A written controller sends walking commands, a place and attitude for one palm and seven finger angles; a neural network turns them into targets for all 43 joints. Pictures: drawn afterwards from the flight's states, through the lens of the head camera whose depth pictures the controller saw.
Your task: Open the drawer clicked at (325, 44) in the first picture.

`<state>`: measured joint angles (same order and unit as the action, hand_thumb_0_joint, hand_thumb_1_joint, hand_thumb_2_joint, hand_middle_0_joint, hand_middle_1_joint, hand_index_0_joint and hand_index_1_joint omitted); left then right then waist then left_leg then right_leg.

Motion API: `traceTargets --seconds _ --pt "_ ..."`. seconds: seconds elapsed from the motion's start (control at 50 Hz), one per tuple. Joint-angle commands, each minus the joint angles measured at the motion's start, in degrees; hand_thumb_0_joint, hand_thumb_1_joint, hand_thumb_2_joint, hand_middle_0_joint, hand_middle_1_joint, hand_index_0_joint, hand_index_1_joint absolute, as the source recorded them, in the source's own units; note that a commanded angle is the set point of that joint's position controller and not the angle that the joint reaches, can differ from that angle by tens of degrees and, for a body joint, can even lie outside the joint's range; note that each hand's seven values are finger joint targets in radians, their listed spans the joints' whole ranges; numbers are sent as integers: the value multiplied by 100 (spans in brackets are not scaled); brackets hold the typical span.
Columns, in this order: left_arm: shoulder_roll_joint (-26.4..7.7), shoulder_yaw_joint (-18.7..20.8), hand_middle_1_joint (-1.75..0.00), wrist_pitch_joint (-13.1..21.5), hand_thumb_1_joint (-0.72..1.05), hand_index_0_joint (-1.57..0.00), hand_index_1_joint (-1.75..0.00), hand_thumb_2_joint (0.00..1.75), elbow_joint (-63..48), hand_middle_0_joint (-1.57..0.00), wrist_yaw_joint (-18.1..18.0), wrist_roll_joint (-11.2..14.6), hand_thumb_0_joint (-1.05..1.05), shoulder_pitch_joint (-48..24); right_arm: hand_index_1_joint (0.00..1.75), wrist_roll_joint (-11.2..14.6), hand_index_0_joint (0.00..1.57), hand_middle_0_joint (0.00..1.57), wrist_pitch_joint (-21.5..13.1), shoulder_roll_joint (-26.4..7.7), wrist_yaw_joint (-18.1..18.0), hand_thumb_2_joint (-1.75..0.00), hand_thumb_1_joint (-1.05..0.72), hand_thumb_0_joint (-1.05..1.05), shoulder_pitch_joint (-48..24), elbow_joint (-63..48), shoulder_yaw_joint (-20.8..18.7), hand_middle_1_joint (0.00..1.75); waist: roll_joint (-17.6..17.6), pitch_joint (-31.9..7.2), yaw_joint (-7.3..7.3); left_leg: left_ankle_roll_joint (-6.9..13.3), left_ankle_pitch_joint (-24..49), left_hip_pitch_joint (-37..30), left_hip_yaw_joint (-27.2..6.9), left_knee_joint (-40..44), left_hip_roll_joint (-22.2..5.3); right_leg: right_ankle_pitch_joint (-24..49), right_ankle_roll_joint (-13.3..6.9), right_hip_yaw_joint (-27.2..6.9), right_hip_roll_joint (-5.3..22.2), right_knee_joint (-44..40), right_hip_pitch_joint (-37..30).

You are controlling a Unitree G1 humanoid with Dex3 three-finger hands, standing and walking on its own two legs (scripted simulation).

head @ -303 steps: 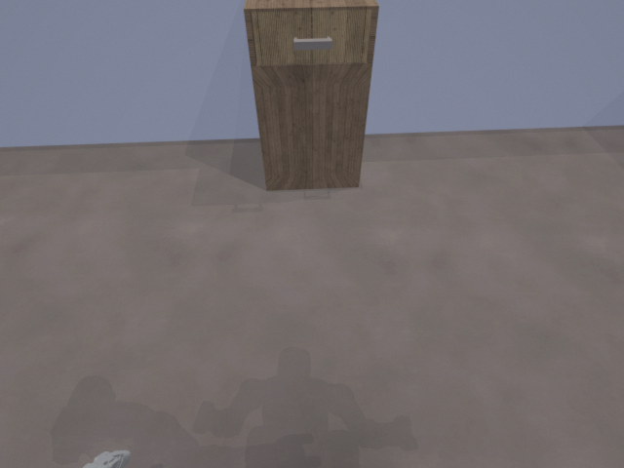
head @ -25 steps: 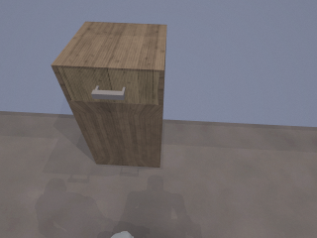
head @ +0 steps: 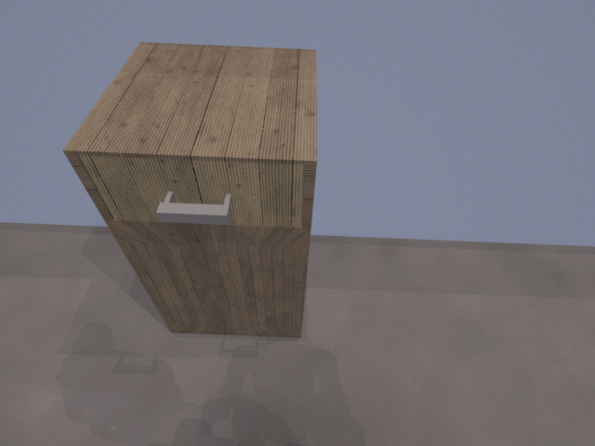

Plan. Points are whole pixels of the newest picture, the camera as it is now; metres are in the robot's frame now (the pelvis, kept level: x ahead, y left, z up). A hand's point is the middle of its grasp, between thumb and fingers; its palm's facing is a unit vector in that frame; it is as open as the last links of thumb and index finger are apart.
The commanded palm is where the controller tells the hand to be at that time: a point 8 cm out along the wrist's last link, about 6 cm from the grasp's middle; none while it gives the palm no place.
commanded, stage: come to a stop and stand still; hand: left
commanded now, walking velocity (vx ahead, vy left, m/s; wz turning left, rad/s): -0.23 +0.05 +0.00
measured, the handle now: (196, 205) +0.54 +0.23 -0.05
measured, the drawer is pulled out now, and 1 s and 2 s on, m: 0.00 0.00 0.00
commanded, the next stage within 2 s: look again from close up in 0.68 s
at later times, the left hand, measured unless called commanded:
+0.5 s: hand out of the picture +0.03 +0.22 -0.17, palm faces +0.04 -0.97 -0.25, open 7.4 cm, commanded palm none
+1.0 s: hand out of the picture -0.04 +0.19 -0.17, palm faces +0.05 -0.98 -0.20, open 7.4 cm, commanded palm none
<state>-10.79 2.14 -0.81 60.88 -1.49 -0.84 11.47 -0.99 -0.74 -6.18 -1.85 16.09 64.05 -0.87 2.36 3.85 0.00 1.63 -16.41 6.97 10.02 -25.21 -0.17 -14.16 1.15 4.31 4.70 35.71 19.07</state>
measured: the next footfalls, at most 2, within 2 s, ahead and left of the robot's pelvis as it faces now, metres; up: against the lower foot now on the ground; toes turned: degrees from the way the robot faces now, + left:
right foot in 0.02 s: +0.09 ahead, -0.11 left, +0.00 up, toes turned +2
left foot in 0.38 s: +0.00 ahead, +0.13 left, +0.00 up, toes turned +3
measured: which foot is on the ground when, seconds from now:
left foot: down 0.00-0.08, up 0.10-0.36, down 0.38-1.00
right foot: up 0.00-0.00, down 0.02-1.00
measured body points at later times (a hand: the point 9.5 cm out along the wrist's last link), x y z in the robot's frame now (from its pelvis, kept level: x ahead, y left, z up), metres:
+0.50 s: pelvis -0.03 +0.02 -0.01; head -0.05 +0.01 +0.44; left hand +0.03 +0.27 -0.15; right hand +0.05 -0.22 -0.15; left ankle -0.04 +0.13 -0.74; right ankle +0.05 -0.11 -0.74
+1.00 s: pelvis -0.03 +0.02 +0.00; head -0.03 +0.00 +0.45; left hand -0.04 +0.24 -0.15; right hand -0.06 -0.20 -0.17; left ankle -0.04 +0.13 -0.74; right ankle +0.05 -0.11 -0.74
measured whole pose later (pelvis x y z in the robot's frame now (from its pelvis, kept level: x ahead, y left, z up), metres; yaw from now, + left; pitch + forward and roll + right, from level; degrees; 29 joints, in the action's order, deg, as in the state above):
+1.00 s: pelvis -0.03 +0.02 +0.00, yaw +1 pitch -2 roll +1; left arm -7.6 -0.3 -0.5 61.3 -0.8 -0.6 19.6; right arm -1.1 0.0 -10.3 -0.8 22.4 60.8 0.7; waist -1.3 1.1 -0.3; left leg 1.1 -16.6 9.7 3.2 -27.9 1.1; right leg -8.9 0.9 -1.9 1.9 28.6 18.1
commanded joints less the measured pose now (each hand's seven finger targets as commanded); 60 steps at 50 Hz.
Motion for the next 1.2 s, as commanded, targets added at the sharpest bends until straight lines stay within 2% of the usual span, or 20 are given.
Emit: traceTargets --seconds 0.0,0.02,0.04,0.06,0.08,0.1,0.14,0.26,0.28,0.3,0.32,0.34,0.36,0.38,0.42,0.48,0.54,0.7,0.92,1.18 --pt "-606 128 -30 19 90 -20 -30 90 -129 -20 -67 -57 0 661 30 41 20 20 85 -824 -64 -90 -90 0 159 -312 -309 30 -343 -163 88 51 2506 598 -603 -314 -975 2759 -196 -460 391 -628 -901" --pt "-766 143 -30 23 90 -20 -30 90 -182 -20 -78 -56 0 625 30 59 20 20 128 -752 -26 -90 -90 0 299 -337 -324 30 -27 -259 26 -76 1637 843 -498 -688 -654 3863 -432 -816 830 -511 -1032" --pt "-944 208 -30 49 90 -20 -30 90 -195 -20 -95 -40 0 674 30 80 20 20 197 -621 -17 -90 -90 0 395 -326 -331 30 816 -624 29 -223 441 927 -308 -1386 -311 4756 -864 -1288 1314 -731 -1208" --pt "-998 232 -30 71 90 -20 -30 90 -196 -20 -111 -24 0 762 30 94 20 20 246 -590 -16 -90 -90 0 307 -407 -330 30 1349 -886 160 -274 -1510 1155 -388 -2369 -62 5526 -1294 -1559 1699 -1081 -1416" --pt "-952 241 -30 51 90 -20 -30 90 -250 -20 -142 -32 0 705 30 102 20 20 285 -642 -29 -90 -90 0 56 -497 -353 30 1182 -932 284 -234 -1988 1357 -808 -3196 -59 5451 -1523 -1674 1837 -1212 -1335" --pt "-923 262 -30 31 90 -20 -30 90 -342 -20 -163 -57 0 450 30 111 20 20 304 -616 -30 -90 -90 0 -24 -530 -365 30 878 -919 197 -232 -1903 1568 -1069 -3702 -52 5089 -1593 -1555 1764 -1196 -1354" --pt "-897 285 -30 -17 90 -20 -30 90 -572 -20 -192 -82 0 4 30 106 20 20 345 -560 1 -90 -90 0 -8 -531 -353 30 408 -850 52 -265 -1599 1535 -1145 -3719 -115 4092 -1387 -1154 1536 -1273 -1025" --pt "-970 336 -30 -34 90 -20 -30 90 -663 -20 -129 -127 0 -87 30 50 20 20 278 -531 74 -90 -90 0 158 -640 -289 30 695 -810 52 -323 -984 994 -805 -1651 -84 1874 -1115 -1146 1188 -1547 -844" --pt "-1146 258 -30 95 90 -20 -30 90 -784 -20 -378 -128 0 84 30 113 20 20 77 -948 51 -90 -90 0 288 -1044 -346 30 305 -1973 -241 -463 -981 1082 -501 -972 82 5306 -1002 -1560 1293 -282 -2264" --pt "-1151 252 -30 72 90 -20 -30 90 -956 -20 -356 -65 0 323 30 99 20 20 52 -731 47 -90 -90 0 231 -1235 -315 30 73 -2122 -25 -289 -236 791 -630 -68 51 4244 -855 -1140 1111 115 -2099" --pt "-892 144 -30 20 90 -20 -30 90 -931 -20 -298 20 0 183 30 56 20 20 43 -865 66 -90 -90 0 210 -1305 -254 30 -583 -1621 -137 -207 335 547 -681 348 -186 2400 -559 -580 654 167 -1467" --pt "-631 112 -30 -40 90 -20 -30 90 -992 -20 -220 36 0 187 30 -23 20 20 63 -1117 72 -90 -90 0 114 -1414 -284 30 -1266 -1057 -28 46 977 626 -1358 354 -773 768 -326 -278 236 167 -605" --pt "-487 86 -30 -64 90 -20 -30 90 -1049 -20 -166 26 0 219 30 -78 20 20 114 -1289 75 -90 -90 0 -58 -1593 -276 30 -1177 -593 76 316 1162 1112 -1649 315 -1265 -106 -245 -47 7 -30 -348" --pt "-484 69 -30 -141 90 -20 -30 90 -1100 -20 -119 -41 0 85 30 -61 20 20 137 -1244 83 -90 -90 0 -246 -1732 -250 30 -1199 -65 56 331 373 1554 -1667 611 -1168 -596 -236 32 -175 15 -224" --pt "-507 9 -30 -155 90 -20 -30 90 -1101 -20 -25 -56 0 128 30 -57 20 20 129 -1255 94 -90 -90 0 -426 -1797 -199 30 -1354 610 103 297 -793 2236 -1657 976 -1021 -368 -242 -67 -222 61 -259" --pt "-605 -43 -30 -36 90 -20 -30 90 -980 -20 28 -29 0 509 30 -24 20 20 83 -1255 110 -90 -90 0 -269 -1782 -145 30 -493 257 133 169 -1139 1839 -1347 712 -636 -29 -266 -405 -147 -636 -562" --pt "-732 -43 -30 -10 90 -20 -30 90 -979 -20 33 -36 0 488 30 -31 20 20 106 -1289 134 -90 -90 0 27 -1664 -146 30 -246 349 -8 140 -1617 1658 -1318 746 -461 -747 -258 -681 -125 -1011 -209" --pt "-604 -72 -30 105 90 -20 -30 90 -718 -20 25 -13 0 732 30 -22 20 20 36 -1124 105 -90 -90 0 431 -1240 -73 30 -131 119 -81 155 -1231 1265 -1389 680 -396 -847 -294 -1081 -86 -1338 -113" --pt "-387 -104 -30 163 90 -20 -30 90 -249 -20 -6 7 0 890 30 7 20 20 -40 -948 57 -90 -90 0 759 -645 31 30 -221 225 -21 122 -1044 1402 -1491 862 -472 -382 -315 -1037 -90 -1205 -486" --pt "-236 -113 -30 247 90 -20 -30 90 48 -20 -32 42 0 843 30 26 20 20 -110 -669 -12 -90 -90 0 928 -221 86 30 -179 2 -48 22 176 886 -1193 459 -443 702 -385 -1055 20 -1207 -745"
